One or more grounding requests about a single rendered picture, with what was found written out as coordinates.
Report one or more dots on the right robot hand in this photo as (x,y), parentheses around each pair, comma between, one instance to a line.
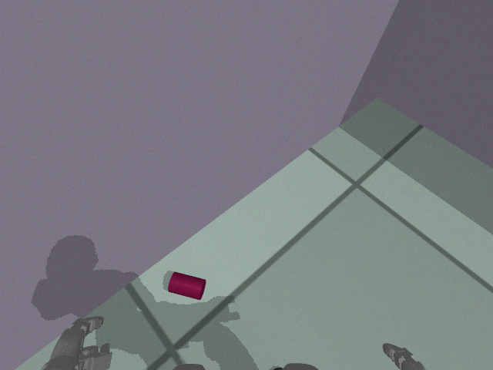
(403,359)

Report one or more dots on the left robot hand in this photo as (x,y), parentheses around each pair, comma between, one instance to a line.
(71,343)

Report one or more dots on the can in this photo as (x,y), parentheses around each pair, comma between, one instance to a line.
(185,285)

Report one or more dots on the left robot arm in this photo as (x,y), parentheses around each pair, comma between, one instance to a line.
(63,362)

